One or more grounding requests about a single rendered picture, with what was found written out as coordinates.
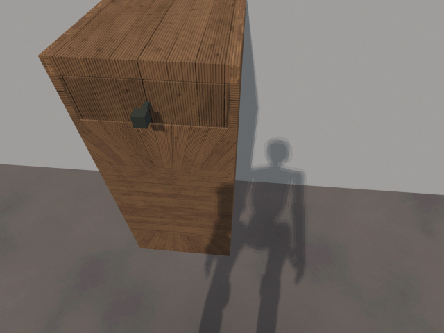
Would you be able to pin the cabinet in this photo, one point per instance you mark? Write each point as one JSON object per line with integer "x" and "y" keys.
{"x": 174, "y": 184}

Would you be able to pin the drawer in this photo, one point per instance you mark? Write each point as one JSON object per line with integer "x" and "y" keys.
{"x": 172, "y": 101}

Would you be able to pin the handle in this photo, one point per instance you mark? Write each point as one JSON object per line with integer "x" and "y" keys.
{"x": 140, "y": 117}

